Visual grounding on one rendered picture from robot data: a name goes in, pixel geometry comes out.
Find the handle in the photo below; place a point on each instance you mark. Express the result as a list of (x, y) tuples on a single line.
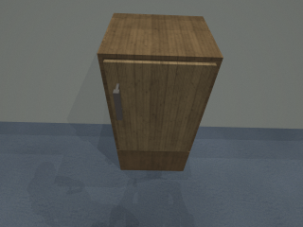
[(117, 101)]

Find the cupboard door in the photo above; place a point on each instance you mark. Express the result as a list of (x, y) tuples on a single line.
[(161, 102)]

